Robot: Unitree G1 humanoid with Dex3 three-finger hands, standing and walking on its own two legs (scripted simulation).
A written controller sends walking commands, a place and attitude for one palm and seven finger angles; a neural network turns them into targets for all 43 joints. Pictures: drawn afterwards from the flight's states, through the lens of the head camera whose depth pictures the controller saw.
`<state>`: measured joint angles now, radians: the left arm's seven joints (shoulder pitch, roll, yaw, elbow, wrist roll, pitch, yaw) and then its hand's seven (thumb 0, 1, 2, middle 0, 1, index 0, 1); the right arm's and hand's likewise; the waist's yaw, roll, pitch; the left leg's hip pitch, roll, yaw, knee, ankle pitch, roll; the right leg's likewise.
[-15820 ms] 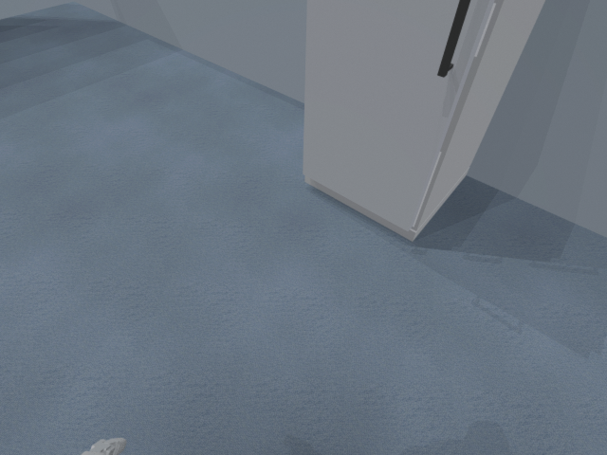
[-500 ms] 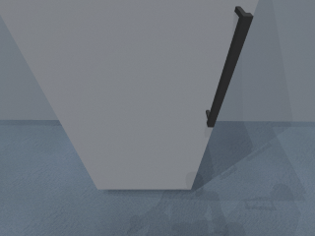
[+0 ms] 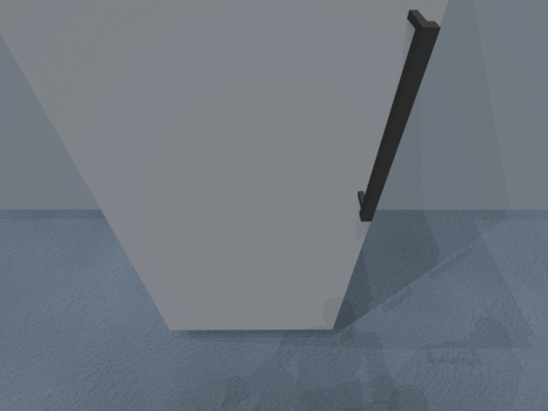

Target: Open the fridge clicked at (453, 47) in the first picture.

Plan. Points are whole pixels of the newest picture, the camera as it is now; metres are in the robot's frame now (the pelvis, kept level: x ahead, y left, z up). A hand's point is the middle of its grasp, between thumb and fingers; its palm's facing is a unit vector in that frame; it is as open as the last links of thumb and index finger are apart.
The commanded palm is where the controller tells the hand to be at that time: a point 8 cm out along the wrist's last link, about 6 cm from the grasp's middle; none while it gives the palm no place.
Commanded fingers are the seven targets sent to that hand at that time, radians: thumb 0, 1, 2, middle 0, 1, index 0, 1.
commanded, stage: look again from close up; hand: right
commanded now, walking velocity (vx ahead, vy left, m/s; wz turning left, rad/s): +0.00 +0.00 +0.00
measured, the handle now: (385, 136) +0.49 -0.14 +0.17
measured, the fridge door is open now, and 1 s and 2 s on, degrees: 0 0 0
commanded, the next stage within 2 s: raise the hand to about handle height in 0.04 s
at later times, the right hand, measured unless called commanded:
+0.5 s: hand (442, 408) +0.16 -0.21 -0.03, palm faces -0.06 +1.00 -0.03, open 8.3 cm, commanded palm +0.13 -0.27 -0.02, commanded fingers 0.00 -0.46 -0.71 0.23 0.58 0.23 0.58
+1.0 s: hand (497, 356) +0.20 -0.26 +0.05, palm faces +0.00 +1.00 -0.08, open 11.2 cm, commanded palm +0.16 -0.30 +0.07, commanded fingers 0.00 0.13 -0.46 0.27 0.96 0.27 0.96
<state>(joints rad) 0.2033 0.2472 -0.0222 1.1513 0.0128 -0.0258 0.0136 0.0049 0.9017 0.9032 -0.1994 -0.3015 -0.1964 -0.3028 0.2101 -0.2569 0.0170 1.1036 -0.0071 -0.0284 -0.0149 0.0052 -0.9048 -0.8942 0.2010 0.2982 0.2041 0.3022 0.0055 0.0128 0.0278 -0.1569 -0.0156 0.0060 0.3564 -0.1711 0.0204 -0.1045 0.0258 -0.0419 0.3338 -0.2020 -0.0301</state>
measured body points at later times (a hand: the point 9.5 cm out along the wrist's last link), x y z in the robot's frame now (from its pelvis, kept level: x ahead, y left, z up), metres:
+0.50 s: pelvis -0.02 +0.01 -0.06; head -0.01 +0.01 +0.39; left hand +0.20 +0.25 -0.09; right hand +0.15 -0.26 -0.02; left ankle +0.01 +0.11 -0.75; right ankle -0.01 -0.10 -0.75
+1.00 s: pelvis -0.01 -0.01 -0.04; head +0.00 -0.01 +0.41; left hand +0.16 +0.22 -0.11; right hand +0.19 -0.31 +0.06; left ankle +0.01 +0.11 -0.75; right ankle -0.01 -0.10 -0.75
